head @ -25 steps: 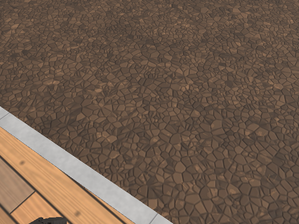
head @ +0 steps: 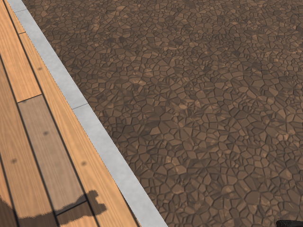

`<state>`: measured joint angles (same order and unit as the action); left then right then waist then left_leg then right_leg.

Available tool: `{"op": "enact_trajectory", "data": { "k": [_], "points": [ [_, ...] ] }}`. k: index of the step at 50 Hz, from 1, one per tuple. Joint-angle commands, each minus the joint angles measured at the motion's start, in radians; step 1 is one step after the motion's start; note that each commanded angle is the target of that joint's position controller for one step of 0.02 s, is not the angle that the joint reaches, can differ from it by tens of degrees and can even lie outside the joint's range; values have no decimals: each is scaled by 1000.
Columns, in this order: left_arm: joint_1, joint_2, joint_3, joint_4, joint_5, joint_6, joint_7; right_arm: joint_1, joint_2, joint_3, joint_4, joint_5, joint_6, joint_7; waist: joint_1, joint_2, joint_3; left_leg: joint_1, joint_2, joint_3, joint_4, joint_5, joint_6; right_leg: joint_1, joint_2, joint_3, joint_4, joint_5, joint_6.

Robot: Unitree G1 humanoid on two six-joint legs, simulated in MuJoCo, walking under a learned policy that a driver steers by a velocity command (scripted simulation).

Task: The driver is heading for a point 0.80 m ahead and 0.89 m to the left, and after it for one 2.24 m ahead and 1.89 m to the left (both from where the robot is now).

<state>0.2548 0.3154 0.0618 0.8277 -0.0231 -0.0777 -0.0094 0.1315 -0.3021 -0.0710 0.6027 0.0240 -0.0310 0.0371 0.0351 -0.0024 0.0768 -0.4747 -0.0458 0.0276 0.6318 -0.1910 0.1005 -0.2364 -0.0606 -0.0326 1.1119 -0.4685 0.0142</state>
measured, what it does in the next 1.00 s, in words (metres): goes down, turning left: right foot 0.04 m lower, then left foot 0.04 m higher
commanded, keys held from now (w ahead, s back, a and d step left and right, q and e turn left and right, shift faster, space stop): w+q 1.00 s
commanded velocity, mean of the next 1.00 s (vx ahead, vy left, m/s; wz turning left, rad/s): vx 0.50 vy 0.00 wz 0.60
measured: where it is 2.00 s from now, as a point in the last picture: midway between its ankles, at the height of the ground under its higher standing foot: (91, 117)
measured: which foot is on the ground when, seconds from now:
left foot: down 0.00-0.44, up 0.46-0.92, down 0.94-1.00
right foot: up 0.00-0.40, down 0.42-0.94, up 0.96-1.00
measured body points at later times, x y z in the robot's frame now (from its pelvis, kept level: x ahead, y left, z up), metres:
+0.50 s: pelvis +0.30 -0.04 -0.04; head +0.31 -0.04 +0.41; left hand +0.42 +0.26 -0.11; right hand +0.42 -0.30 -0.15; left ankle +0.11 +0.06 -0.65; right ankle +0.39 -0.12 -0.76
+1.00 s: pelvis +0.53 +0.08 -0.03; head +0.56 +0.10 +0.42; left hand +0.40 +0.33 -0.15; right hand +0.85 +0.02 -0.08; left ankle +0.57 +0.20 -0.72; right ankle +0.43 -0.12 -0.67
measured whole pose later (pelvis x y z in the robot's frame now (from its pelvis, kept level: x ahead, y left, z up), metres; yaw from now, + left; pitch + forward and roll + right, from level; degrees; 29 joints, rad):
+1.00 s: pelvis +0.53 +0.08 -0.03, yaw +34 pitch +2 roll +1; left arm 0.33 0.28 0.04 0.85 -0.01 -0.06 0.00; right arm 0.08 -0.25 -0.04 0.53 0.02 -0.03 0.03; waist 0.04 -0.01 0.03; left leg -0.59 -0.07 0.08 0.80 -0.25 0.11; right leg -0.19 -0.04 -0.04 1.03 -0.39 -0.01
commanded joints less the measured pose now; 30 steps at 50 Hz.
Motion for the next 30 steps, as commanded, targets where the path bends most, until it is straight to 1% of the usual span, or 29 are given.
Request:
{"op": "enact_trajectory", "data": {
  "k": [1,2,3,4,6,7,8,9,10,12,14,16,18,19,20,21,22,23,24,25,26,27,28,29,30],
  "points": [
    [-95,119,13,-140,4,-65,-2,181,-149,-45,-17,-5,-24,-6,-85,21,-185,561,284,-521,-342,4,215,-535,-37,110,119,89,-24],
    [-79,130,20,-132,23,-56,1,130,-122,-35,-29,-14,-26,-11,-48,36,-156,451,252,-448,-357,106,202,-458,-61,115,51,130,-15],
    [-64,130,23,-130,27,-44,0,103,-118,-31,-41,-21,-25,-15,-25,53,-143,380,232,-421,-377,153,199,-405,-65,113,21,153,-5],
    [-57,117,22,-128,31,-33,0,94,-120,-32,-40,-20,-27,-20,-15,52,-138,338,222,-399,-390,197,203,-384,-61,104,-23,168,10],
    [-88,83,12,-139,42,-19,2,110,-141,-37,-28,-18,-30,-35,-15,41,-117,256,193,-335,-401,270,205,-356,-39,79,-126,230,43],
    [-121,69,6,-146,45,-19,1,120,-158,-42,-22,-19,-30,-43,-22,37,-109,225,174,-304,-398,285,197,-343,-25,69,-187,309,55],
    [-150,70,7,-149,44,-21,0,136,-167,-45,-14,-21,-31,-49,-34,45,-104,221,159,-288,-386,275,182,-343,-16,77,-242,414,58],
    [-189,61,2,-157,41,-22,-2,145,-163,-45,-6,-15,-28,-53,-46,49,-87,184,128,-257,-379,220,158,-313,4,70,-349,494,59],
    [-234,56,1,-170,38,-26,-6,175,-157,-44,9,-9,-28,-59,-67,62,-81,189,123,-267,-367,169,142,-300,17,87,-412,573,56],
    [-287,49,-3,-189,32,-31,-16,202,-155,-44,29,-1,-24,-66,-83,72,-72,185,122,-291,-331,79,120,-268,37,107,-527,654,49],
    [-319,59,-1,-204,25,-35,-28,222,-147,-45,41,2,-19,-70,-95,72,-70,199,138,-349,-267,-10,113,-252,45,131,-583,667,36],
    [-313,71,6,-206,17,-36,-38,227,-132,-42,45,3,-13,-77,-89,79,-70,246,149,-421,-190,-67,107,-250,38,172,-619,617,22],
    [-297,84,13,-204,12,-37,-41,234,-135,-47,49,0,-3,-82,-86,98,-57,296,158,-476,-123,-56,100,-244,31,182,-650,512,8],
    [-264,90,21,-197,9,-39,-38,239,-134,-49,52,-5,3,-84,-75,111,-56,306,156,-486,-79,-30,91,-210,28,173,-667,453,-5],
    [-197,95,31,-175,9,-42,-33,240,-116,-43,55,-6,6,-83,-47,104,-72,299,130,-473,-2,-28,70,-127,26,150,-712,467,-22],
    [-112,118,45,-157,21,-47,-29,261,-70,-26,60,-8,4,-74,-9,66,-134,248,70,-421,168,-47,39,40,-5,153,-698,492,-46],
    [19,163,54,-144,38,-51,-26,316,9,2,55,-19,3,-61,16,-92,-287,47,-3,-306,496,-354,-8,350,-157,297,-587,547,-78],
    [132,239,69,-120,40,-44,-26,508,42,17,53,9,-10,-58,-36,-357,-403,-275,-98,-224,848,-546,-84,635,-382,740,-651,505,-262],
    [150,211,71,-101,11,-29,-33,462,-60,7,41,38,-15,-68,5,-291,-383,-442,-7,-205,954,-409,-108,635,-426,894,-752,113,-307],
    [106,118,48,-116,17,-20,-25,288,-123,-10,30,30,-9,-76,55,-133,-231,-485,32,-179,1001,-309,-116,506,-360,735,-796,9,-261],
    [44,85,29,-123,32,-13,-17,171,-142,-18,3,10,-5,-81,57,-43,-129,-464,59,-156,982,-224,-115,346,-308,590,-817,81,-223],
    [-2,61,16,-125,44,-14,-12,130,-127,-20,-17,-4,0,-81,32,-55,-69,-429,82,-171,942,-166,-112,218,-261,488,-831,196,-214],
    [-25,52,11,-114,50,-17,-7,137,-99,-18,-28,-5,4,-72,-4,-95,-47,-382,107,-176,909,-134,-106,137,-220,405,-846,286,-200],
    [-24,39,8,-102,44,-21,-4,161,-73,-15,-30,1,9,-65,-24,-121,-53,-356,121,-166,891,-129,-100,106,-194,336,-857,349,-186],
    [-12,35,8,-87,37,-23,-2,176,-47,-10,-32,4,14,-61,-35,-124,-64,-358,127,-153,884,-139,-97,101,-187,287,-861,418,-186]
  ]
}}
